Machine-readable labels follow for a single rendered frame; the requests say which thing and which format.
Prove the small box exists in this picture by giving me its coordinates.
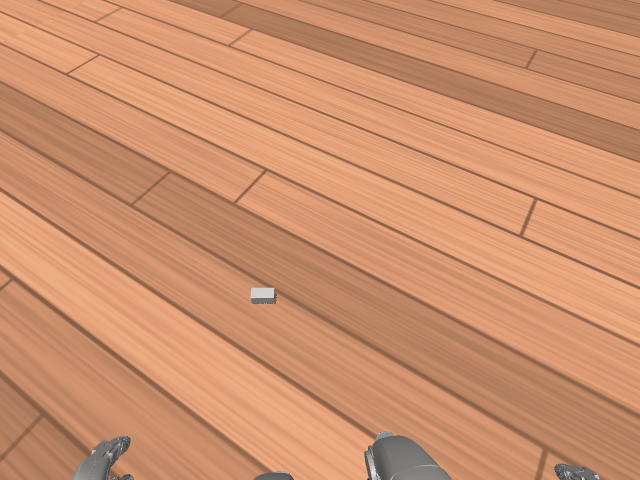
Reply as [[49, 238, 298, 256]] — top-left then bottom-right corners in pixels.
[[250, 288, 276, 303]]

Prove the left robot hand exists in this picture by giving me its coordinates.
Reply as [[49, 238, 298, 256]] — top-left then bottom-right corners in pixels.
[[71, 436, 134, 480]]

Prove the right robot hand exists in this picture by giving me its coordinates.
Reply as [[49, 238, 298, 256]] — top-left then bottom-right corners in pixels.
[[554, 464, 600, 480]]

